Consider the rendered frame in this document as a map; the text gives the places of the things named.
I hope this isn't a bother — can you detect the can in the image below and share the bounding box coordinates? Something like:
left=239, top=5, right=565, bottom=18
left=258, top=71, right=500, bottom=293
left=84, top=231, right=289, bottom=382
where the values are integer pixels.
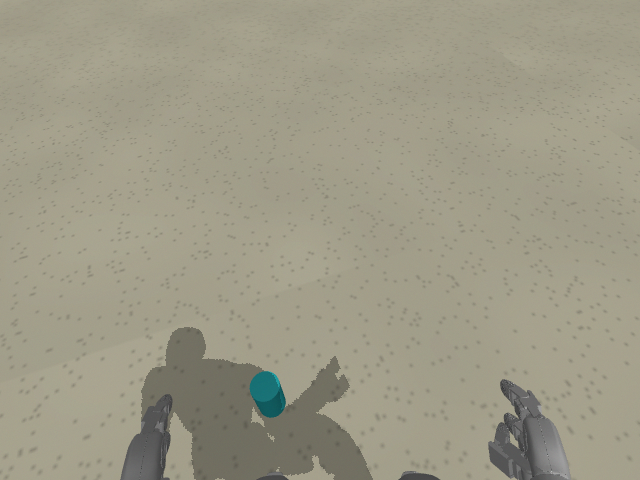
left=250, top=371, right=286, bottom=418

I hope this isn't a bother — can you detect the right robot hand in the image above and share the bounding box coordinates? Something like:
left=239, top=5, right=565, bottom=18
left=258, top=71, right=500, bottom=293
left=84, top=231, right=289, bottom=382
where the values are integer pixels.
left=488, top=379, right=571, bottom=480

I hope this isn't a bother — can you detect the left robot hand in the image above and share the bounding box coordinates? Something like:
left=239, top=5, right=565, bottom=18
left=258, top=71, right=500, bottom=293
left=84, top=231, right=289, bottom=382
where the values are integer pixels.
left=120, top=394, right=173, bottom=480

